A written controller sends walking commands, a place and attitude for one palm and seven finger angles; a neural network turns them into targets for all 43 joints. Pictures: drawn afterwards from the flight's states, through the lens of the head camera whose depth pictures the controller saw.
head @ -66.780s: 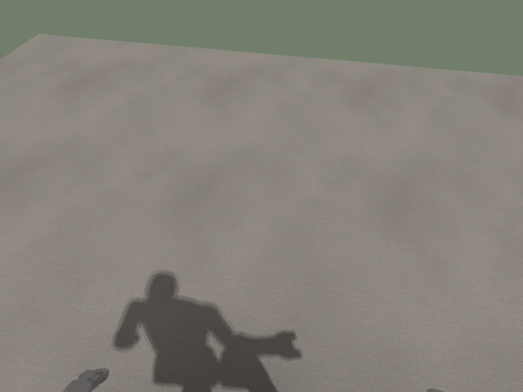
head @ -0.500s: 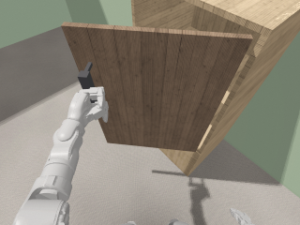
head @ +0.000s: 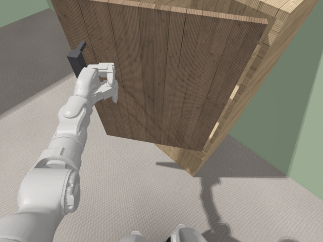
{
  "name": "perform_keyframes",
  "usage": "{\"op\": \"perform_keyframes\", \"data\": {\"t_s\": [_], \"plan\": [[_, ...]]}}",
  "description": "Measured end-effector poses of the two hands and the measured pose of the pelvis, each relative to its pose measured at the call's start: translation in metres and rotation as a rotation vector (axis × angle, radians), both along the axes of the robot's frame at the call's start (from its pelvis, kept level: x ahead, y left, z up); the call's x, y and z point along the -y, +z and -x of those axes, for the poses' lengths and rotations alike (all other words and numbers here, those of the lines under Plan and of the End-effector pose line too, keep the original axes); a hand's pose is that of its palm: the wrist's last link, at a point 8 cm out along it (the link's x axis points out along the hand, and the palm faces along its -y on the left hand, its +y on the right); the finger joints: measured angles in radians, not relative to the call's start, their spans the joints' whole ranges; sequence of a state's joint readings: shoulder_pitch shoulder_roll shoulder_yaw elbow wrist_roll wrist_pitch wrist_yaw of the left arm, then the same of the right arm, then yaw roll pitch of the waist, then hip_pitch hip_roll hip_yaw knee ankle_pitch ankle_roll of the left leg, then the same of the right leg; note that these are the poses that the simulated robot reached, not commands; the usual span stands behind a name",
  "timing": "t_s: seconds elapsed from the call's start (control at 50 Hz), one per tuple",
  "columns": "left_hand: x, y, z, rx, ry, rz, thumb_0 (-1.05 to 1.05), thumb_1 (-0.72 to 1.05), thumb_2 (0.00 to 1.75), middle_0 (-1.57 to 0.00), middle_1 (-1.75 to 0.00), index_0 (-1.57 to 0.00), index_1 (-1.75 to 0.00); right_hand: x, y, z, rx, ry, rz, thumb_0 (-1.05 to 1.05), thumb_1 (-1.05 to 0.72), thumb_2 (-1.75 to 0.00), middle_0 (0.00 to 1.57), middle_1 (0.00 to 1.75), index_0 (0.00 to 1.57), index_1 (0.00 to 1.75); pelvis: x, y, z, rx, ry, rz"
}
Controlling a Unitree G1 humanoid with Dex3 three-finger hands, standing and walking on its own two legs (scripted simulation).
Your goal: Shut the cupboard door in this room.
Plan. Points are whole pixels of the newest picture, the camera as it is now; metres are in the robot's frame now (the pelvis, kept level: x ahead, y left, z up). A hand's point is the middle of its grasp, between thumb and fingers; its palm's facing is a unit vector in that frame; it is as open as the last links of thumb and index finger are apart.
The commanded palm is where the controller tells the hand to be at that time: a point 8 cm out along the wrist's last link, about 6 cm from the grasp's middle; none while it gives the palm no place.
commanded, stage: push the door shut along its arc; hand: left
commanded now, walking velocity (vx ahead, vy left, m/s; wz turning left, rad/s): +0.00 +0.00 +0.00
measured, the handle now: (86, 70) +0.54 +0.17 +0.09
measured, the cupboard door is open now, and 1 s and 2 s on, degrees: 32 15 11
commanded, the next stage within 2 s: pull the fist back off the door in 0.86 s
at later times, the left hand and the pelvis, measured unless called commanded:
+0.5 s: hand (127, 75) +0.51 +0.06 +0.10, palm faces -0.37 -0.93 -0.02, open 3.1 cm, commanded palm +0.52 +0.11 +0.09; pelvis +0.00 -0.02 -0.01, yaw +0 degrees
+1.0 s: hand (146, 61) +0.56 +0.01 +0.10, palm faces -0.42 -0.90 +0.04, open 3.3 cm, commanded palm +0.56 +0.06 +0.09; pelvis +0.01 -0.03 -0.03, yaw +0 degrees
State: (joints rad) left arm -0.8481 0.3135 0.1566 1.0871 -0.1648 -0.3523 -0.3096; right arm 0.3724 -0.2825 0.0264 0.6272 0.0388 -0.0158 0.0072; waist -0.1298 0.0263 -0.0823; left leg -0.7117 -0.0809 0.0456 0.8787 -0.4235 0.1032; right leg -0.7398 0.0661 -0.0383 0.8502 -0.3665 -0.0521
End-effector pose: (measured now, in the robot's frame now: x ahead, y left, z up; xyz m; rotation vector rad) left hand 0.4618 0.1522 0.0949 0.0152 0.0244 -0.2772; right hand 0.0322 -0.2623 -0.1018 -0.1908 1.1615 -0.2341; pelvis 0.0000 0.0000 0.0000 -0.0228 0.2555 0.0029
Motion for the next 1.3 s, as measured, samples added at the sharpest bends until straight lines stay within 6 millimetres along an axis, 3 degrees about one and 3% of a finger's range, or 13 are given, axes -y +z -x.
{"op": "perform_keyframes", "data": {"t_s": [0.26, 0.42, 0.66, 0.98, 1.04, 1.1, 1.16, 1.24, 1.3], "plan": [[0.025, 0.001, -0.029, -0.027, -0.063, 0.004, 0.02, 0.9, 0.9, -1.3, -1.5, -1.3, -1.5, 0.013, -0.006, 0.023, -0.085, -0.032, 0.021, 0.01, -0.9, -0.9, 0.21, 0.3, 0.2, 0.3, 0.007, -0.006, 0.001, -0.041, 0.004, 0.005], [0.027, 0.003, -0.045, -0.027, -0.079, -0.012, 0.03, 0.88, 0.91, -1.3, -1.49, -1.3, -1.5, 0.02, -0.008, 0.03, -0.101, -0.049, 0.033, 0.01, -0.9, -0.9, 0.21, 0.3, 0.2, 0.3, 0.014, -0.01, -0.001, -0.072, -0.001, 0.004], [0.045, 0.003, -0.064, -0.064, -0.128, -0.017, 0.01, 0.95, 0.96, -1.3, -1.49, -1.3, -1.5, 0.029, -0.017, 0.032, -0.142, -0.036, 0.047, 0.01, -0.9, -0.9, 0.21, 0.3, 0.2, 0.3, 0.021, -0.017, -0.001, -0.108, 0.015, 0.007], [0.083, 0.005, -0.097, -0.066, -0.196, -0.015, 0.03, 0.97, 0.97, -1.3, -1.49, -1.3, -1.5, 0.034, -0.026, 0.039, -0.164, -0.071, 0.058, 0.01, -0.9, -0.9, 0.21, 0.3, 0.2, 0.3, 0.027, -0.028, -0.008, -0.164, 0.0, -0.001], [0.079, 0.001, -0.104, -0.093, -0.026, 0.093, 0.03, 0.93, 0.95, -1.3, -1.49, -1.3, -1.5, 0.031, -0.027, 0.043, -0.175, -0.069, 0.03, 0.01, -0.9, -0.9, 0.21, 0.3, 0.2, 0.3, 0.028, -0.028, -0.01, -0.181, -0.004, 0.001], [0.072, -0.01, -0.103, -0.108, 0.184, 0.138, 0.03, 0.91, 0.93, -1.3, -1.49, -1.3, -1.5, 0.024, -0.027, 0.045, -0.19, -0.046, -0.022, 0.01, -0.9, -0.9, 0.21, 0.3, 0.2, 0.3, 0.03, -0.026, -0.013, -0.19, -0.012, -0.008], [0.066, -0.016, -0.093, -0.046, 0.338, 0.067, 0.03, 0.9, 0.92, -1.3, -1.49, -1.29, -1.5, 0.016, -0.029, 0.045, -0.198, -0.017, -0.077, 0.01, -0.9, -0.9, 0.2, 0.3, 0.2, 0.3, 0.032, -0.025, -0.017, -0.194, -0.019, -0.015], [0.068, -0.014, -0.074, 0.057, 0.337, -0.049, 0.02, 0.9, 0.91, -1.3, -1.49, -1.29, -1.5, 0.011, -0.032, 0.045, -0.206, -0.014, -0.133, 0.01, -0.9, -0.9, 0.21, 0.3, 0.2, 0.3, 0.034, -0.021, -0.02, -0.168, -0.021, -0.019], [0.074, -0.013, -0.063, 0.022, 0.281, -0.066, 0.02, 0.9, 0.91, -1.3, -1.5, -1.29, -1.5, 0.011, -0.029, 0.041, -0.204, -0.029, -0.142, 0.01, -0.9, -0.9, 0.21, 0.3, 0.2, 0.3, 0.036, -0.015, -0.021, -0.133, -0.017, -0.02]]}}
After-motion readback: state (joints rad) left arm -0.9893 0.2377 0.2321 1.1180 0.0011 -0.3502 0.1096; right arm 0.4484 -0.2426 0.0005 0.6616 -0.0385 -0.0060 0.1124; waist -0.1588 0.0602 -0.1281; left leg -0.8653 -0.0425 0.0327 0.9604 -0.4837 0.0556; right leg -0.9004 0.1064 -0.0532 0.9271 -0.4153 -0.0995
